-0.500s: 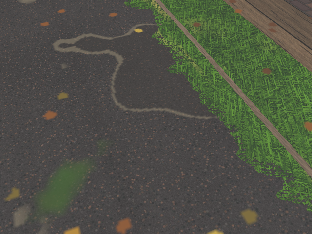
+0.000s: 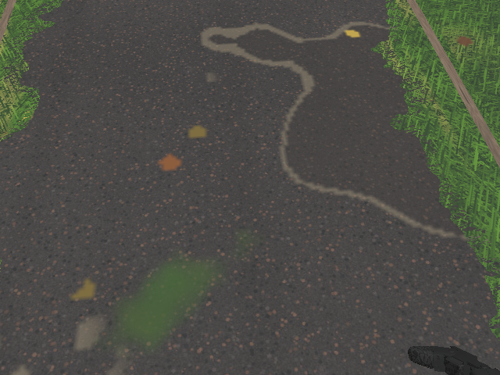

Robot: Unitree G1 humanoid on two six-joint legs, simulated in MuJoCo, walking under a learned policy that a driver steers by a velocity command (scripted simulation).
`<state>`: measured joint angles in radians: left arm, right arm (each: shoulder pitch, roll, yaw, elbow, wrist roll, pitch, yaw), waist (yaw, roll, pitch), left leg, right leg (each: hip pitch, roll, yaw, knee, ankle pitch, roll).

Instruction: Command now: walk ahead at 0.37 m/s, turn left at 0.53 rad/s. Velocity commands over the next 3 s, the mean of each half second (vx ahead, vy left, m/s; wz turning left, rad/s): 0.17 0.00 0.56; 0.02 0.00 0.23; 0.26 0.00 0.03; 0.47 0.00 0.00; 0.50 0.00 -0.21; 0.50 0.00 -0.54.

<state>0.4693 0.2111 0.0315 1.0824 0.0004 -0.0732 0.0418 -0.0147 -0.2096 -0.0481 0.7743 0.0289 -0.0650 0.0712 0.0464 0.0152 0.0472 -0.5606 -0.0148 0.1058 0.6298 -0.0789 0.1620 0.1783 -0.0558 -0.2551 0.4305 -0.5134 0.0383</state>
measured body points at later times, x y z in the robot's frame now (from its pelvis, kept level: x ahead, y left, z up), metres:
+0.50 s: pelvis +0.17 +0.00 +0.03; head +0.21 +0.02 +0.48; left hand +0.28 +0.30 -0.07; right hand +0.36 -0.25 -0.07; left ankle +0.14 +0.07 -0.71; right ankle +0.30 -0.12 -0.69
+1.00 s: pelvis +0.21 +0.00 +0.03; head +0.22 +0.02 +0.48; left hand +0.21 +0.28 -0.09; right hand +0.43 -0.17 -0.08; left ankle +0.14 +0.11 -0.71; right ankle +0.30 -0.11 -0.71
